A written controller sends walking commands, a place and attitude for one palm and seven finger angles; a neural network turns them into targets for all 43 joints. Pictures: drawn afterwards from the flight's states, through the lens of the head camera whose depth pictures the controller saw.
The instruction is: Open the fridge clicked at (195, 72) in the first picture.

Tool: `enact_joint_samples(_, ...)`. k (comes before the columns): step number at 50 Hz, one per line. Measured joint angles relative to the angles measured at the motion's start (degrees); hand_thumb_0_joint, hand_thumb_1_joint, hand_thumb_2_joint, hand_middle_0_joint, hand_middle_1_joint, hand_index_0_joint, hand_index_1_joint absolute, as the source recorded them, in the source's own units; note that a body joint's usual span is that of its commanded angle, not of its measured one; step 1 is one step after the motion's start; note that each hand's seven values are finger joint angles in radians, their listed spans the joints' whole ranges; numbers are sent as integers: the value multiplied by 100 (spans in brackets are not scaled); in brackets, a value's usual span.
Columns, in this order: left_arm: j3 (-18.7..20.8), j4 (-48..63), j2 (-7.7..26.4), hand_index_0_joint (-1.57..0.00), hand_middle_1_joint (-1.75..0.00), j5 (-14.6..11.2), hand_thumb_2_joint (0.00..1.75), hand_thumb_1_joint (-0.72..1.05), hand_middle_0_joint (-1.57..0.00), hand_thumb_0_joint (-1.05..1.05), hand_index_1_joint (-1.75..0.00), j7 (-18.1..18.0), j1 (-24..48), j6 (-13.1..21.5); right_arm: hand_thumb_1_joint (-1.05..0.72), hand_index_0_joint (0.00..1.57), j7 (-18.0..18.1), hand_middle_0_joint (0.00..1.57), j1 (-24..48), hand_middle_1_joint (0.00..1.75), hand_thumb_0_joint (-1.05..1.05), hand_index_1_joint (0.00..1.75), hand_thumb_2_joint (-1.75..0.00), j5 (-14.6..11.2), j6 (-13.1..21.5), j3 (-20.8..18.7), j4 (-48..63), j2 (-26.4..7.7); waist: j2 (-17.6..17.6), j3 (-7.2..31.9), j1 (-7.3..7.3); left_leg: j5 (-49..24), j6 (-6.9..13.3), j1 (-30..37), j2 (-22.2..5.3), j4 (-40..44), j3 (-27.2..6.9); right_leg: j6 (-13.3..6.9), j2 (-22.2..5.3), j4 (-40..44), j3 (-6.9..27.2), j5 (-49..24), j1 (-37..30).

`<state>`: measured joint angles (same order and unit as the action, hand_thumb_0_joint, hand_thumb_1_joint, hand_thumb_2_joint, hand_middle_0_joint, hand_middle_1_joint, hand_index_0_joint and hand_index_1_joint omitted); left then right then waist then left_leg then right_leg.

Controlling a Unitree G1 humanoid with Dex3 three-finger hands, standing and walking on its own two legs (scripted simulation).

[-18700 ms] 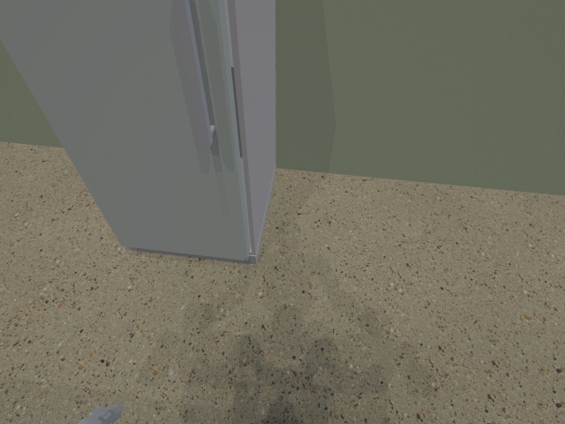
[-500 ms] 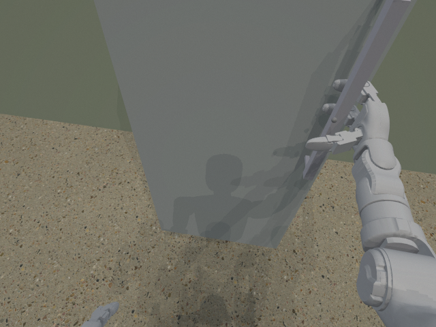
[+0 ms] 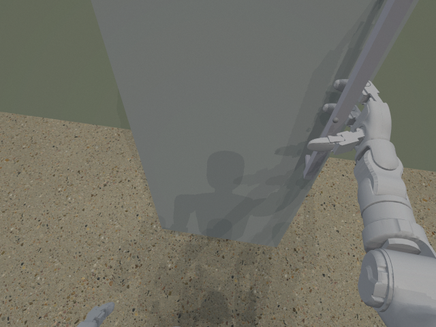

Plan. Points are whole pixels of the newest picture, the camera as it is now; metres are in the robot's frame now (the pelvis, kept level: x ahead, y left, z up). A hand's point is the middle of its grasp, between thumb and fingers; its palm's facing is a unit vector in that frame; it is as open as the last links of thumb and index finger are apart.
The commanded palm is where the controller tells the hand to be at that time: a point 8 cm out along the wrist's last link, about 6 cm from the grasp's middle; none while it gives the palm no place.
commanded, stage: grip the handle and tug to test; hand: right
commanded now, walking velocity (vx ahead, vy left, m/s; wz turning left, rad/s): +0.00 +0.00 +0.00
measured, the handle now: (338, 106) +0.51 -0.17 +0.15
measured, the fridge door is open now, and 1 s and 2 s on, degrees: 0 0 1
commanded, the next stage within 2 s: pull the door a little, standing still in 1.38 s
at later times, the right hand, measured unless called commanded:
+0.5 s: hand (334, 120) +0.46 -0.15 +0.16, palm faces +0.05 +1.00 -0.02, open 7.8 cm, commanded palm +0.43 -0.20 +0.15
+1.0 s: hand (332, 118) +0.46 -0.14 +0.16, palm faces +0.06 +1.00 -0.01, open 5.6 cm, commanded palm +0.42 -0.19 +0.15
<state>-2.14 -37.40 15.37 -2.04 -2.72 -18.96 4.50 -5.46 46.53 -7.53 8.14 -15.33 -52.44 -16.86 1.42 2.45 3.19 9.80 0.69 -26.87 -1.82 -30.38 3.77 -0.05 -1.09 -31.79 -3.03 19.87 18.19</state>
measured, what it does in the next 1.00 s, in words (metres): stands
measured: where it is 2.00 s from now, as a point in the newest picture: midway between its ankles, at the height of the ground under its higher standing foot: outside the picture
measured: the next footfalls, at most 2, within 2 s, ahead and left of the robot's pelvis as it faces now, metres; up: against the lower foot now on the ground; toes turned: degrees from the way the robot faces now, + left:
none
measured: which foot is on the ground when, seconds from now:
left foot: down 0.00-1.00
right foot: down 0.00-1.00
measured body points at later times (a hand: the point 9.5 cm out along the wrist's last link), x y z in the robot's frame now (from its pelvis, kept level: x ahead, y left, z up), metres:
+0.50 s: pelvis +0.01 +0.00 +0.00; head +0.04 +0.01 +0.45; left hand +0.10 +0.25 -0.12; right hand +0.45 -0.20 +0.16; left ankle +0.06 +0.11 -0.73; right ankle -0.04 -0.12 -0.73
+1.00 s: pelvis +0.00 +0.00 +0.00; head +0.04 +0.02 +0.45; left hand +0.10 +0.25 -0.12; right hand +0.45 -0.20 +0.16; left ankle +0.06 +0.11 -0.73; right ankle -0.04 -0.12 -0.73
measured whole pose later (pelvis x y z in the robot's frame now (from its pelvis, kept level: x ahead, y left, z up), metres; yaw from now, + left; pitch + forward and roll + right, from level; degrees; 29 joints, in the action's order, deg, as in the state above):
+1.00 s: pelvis +0.00 +0.00 +0.00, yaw +0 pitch +6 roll +0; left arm -2.1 -37.8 14.8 -1.9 -2.6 -19.0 3.9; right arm -3.5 45.3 -7.2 7.3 -13.5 -49.6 -15.0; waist 1.8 2.7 2.3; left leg 10.2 0.9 -25.6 -1.8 -30.0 4.3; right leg 0.2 -1.1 -30.8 -2.4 19.7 16.8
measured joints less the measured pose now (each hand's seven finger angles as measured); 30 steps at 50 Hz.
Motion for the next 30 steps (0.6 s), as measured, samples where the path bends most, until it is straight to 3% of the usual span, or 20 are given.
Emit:
enact_joint_samples(10,6,0,-37,-20,-30,-6,90,90,-20,1,-30,41,-37,-39,29,32,-34,32,-153,123,-2,123,-39,-41,-18,122,265,86,55,74,-64,39,-6,56,7,20,8,3,-6,42,9,26,-63)
enact_joint_samples(14,1,19,-52,-21,-30,3,90,90,-20,1,-30,41,-15,-74,13,34,16,34,-211,125,-1,126,-46,-36,-167,115,349,161,54,82,-71,45,-3,87,9,32,9,5,-6,70,10,22,-101)
enact_joint_samples(23,-2,64,-70,-21,-30,16,90,90,-20,1,-30,8,60,-78,-27,38,130,38,-244,131,-1,131,-63,68,-123,116,418,123,29,15,-60,37,10,119,21,43,16,16,-17,78,18,12,-129)
enact_joint_samples(30,8,2,-42,-20,-30,4,90,90,-20,1,-30,-10,44,-74,-59,41,79,42,-161,136,0,136,-77,-18,-151,163,350,152,45,35,-78,28,8,133,10,62,31,16,-7,101,35,-6,-137)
